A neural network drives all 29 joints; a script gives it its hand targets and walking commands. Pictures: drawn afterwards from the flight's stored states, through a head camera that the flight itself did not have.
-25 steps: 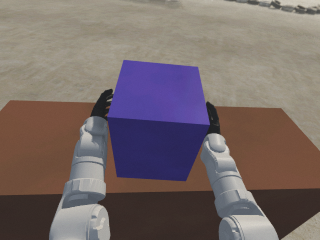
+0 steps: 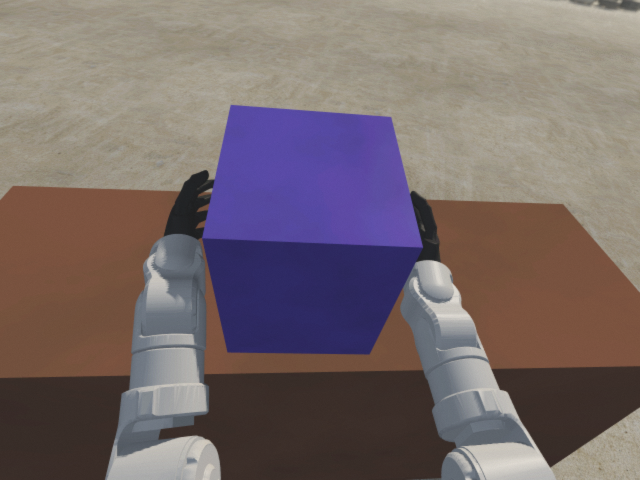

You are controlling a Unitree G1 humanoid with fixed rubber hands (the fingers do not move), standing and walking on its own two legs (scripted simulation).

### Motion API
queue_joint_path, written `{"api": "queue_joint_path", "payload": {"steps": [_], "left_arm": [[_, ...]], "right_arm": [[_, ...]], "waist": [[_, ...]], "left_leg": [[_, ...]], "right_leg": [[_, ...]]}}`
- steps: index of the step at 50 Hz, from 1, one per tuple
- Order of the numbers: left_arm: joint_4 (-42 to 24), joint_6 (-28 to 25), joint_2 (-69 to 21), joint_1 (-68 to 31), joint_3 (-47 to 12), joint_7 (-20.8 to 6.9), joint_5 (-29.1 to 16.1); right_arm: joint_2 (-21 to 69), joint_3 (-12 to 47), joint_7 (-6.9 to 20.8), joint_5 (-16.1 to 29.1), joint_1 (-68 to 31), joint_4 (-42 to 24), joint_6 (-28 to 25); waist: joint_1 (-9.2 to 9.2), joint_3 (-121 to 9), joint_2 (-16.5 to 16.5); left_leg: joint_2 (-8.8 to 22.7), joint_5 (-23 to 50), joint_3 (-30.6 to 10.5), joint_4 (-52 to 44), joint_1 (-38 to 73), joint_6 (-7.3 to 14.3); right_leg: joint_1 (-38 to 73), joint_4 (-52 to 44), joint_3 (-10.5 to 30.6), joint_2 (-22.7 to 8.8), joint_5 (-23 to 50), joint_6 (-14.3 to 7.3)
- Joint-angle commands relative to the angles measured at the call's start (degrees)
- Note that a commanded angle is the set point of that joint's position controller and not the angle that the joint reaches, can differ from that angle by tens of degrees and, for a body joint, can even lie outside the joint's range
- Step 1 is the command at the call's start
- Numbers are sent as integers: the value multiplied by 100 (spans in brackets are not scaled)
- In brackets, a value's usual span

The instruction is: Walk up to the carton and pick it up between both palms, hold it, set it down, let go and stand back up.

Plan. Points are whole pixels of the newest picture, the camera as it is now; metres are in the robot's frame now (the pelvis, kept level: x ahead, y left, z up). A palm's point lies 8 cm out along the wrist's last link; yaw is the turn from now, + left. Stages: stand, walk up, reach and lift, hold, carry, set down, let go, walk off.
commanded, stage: reach and lift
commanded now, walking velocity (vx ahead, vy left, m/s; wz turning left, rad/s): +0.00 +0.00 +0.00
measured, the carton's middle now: (305, 239) +0.39 +0.00 +0.13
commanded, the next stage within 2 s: hold in 0.58 s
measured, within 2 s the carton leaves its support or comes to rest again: neither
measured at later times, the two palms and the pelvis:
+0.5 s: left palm (176, 233) +0.36 +0.16 +0.17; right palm (419, 250) +0.35 -0.13 +0.16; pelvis +0.00 +0.00 +0.00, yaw +0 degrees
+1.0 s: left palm (169, 226) +0.35 +0.16 +0.19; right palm (421, 241) +0.35 -0.13 +0.17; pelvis -0.01 +0.00 +0.00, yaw +0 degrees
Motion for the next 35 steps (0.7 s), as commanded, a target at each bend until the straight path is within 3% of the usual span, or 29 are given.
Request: {"api": "queue_joint_path", "payload": {"steps": [1, 6, 9, 14, 19, 26, 35], "left_arm": [[-347, -37, -2626, -2804, -2384, -791, -612], [-813, -25, -2624, -2807, -2682, -807, -774], [-763, 38, -2617, -2824, -2665, -819, -746], [-999, 118, -2608, -2847, -2816, -777, -843], [-1020, 169, -2710, -3039, -2908, -706, -877], [-933, 314, -2725, -3172, -2809, -665, -845], [-1120, 478, -2637, -3024, -2677, -713, -837]], "right_arm": [[2411, 2135, 682, 196, -4178, -1576, -336], [2400, 2335, 592, 412, -4112, -1954, -354], [2380, 2333, 577, 401, -4023, -1878, -234], [2344, 2377, 589, 517, -4068, -2065, -168], [2287, 2247, 669, 488, -4206, -1972, -105], [2292, 2202, 716, 527, -4432, -1905, 6], [2317, 2402, 648, 722, -4429, -2013, 187]], "waist": [[50, -2086, 456], [-105, -2487, 505], [-117, -2192, 516], [-133, -2337, 547], [-171, -2224, 676], [-94, -2216, 617], [-51, -2351, 519]], "left_leg": [[-78, 835, 313, -152, 846, 33], [-99, 1586, 258, 103, 1085, -44], [-100, 1243, 256, 22, 970, -33], [-90, 1444, 206, 87, 1040, -62], [-47, 1139, 179, -25, 993, -89], [-37, 1091, 203, -57, 941, -57], [-80, 1305, 256, -7, 1017, -27]], "right_leg": [[-13, -253, -237, -28, 982, 374], [119, -133, -233, 7, 1833, 417], [63, -198, -237, -6, 1473, 405], [-4, -188, -249, 28, 1524, 375], [-187, -264, -278, 45, 832, 306], [-222, -281, -244, 63, 709, 291], [88, -225, -192, 69, 1214, 347]]}}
